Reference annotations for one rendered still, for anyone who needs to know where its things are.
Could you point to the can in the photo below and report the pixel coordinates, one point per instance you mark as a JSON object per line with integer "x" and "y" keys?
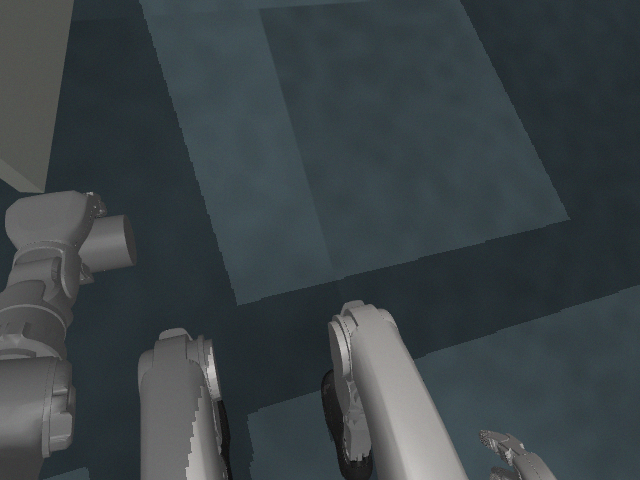
{"x": 109, "y": 245}

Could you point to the right robot hand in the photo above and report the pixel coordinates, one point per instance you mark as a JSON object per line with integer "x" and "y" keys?
{"x": 526, "y": 465}

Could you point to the left robot arm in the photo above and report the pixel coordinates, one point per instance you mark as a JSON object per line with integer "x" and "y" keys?
{"x": 37, "y": 398}

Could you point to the left robot hand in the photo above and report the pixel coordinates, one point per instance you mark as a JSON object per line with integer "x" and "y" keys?
{"x": 64, "y": 217}

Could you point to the right robot foot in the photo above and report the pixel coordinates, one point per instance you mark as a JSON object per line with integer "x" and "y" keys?
{"x": 351, "y": 470}

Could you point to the left robot foot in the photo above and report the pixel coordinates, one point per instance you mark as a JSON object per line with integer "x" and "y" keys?
{"x": 224, "y": 455}

